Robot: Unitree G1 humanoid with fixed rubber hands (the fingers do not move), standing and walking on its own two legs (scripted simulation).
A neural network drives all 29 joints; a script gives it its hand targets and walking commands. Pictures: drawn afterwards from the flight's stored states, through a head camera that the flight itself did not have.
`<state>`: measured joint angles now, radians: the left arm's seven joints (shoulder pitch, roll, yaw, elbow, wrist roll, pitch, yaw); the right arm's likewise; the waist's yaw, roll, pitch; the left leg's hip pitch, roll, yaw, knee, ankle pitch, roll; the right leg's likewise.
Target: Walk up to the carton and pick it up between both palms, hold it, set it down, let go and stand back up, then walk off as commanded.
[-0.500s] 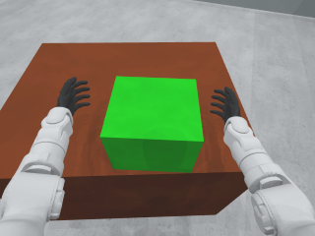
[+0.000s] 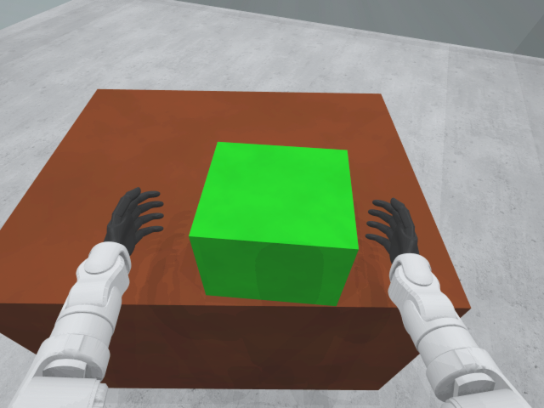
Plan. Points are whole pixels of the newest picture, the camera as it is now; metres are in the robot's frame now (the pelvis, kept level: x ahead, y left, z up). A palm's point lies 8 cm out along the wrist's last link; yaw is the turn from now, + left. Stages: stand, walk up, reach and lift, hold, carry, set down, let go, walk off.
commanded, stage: set down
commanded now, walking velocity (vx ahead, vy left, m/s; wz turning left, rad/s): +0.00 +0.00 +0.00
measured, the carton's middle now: (276, 222) +0.44 +0.00 -0.02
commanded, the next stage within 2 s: let go in 1.96 s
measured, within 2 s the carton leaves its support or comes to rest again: neither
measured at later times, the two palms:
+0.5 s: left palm (114, 306) +0.27 +0.25 +0.01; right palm (406, 308) +0.25 -0.18 +0.00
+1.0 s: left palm (114, 353) +0.21 +0.25 -0.03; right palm (413, 340) +0.22 -0.20 -0.03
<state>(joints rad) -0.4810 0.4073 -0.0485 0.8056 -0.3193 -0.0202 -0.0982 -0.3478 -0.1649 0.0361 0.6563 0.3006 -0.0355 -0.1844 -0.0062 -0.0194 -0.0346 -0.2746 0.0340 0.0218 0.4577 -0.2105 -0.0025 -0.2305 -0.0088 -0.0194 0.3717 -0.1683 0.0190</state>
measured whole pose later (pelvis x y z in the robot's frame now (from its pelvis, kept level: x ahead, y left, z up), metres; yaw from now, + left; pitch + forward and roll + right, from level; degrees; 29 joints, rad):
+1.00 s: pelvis +0.02 +0.00 +0.00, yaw +0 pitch -6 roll -1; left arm 0.16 0.34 -0.05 0.44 -0.23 -0.11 -0.07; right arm 0.19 -0.12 0.02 0.46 0.13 -0.17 -0.11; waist 0.03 0.01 0.09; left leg -0.09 0.03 0.03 0.45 -0.26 -0.01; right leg -0.05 -0.01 -0.01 0.38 -0.23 0.02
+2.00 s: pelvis +0.02 -0.02 +0.00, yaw -2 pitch -4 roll +0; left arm 0.19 0.21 -0.01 0.52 -0.03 0.12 0.02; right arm 0.16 -0.17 -0.05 0.75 -0.03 -0.18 0.01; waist 0.03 -0.01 0.09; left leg -0.08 0.05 0.05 0.38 -0.22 -0.03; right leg -0.09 0.01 0.01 0.38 -0.22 0.00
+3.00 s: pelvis +0.01 -0.01 +0.00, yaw +2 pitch -4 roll +0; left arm 0.30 0.34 0.01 0.86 0.01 -0.02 0.00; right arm 0.22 -0.34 -0.02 0.92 -0.01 -0.02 0.01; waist 0.02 0.00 0.02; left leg -0.13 0.01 0.00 0.41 -0.21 -0.01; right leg -0.10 -0.03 -0.04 0.39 -0.21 0.02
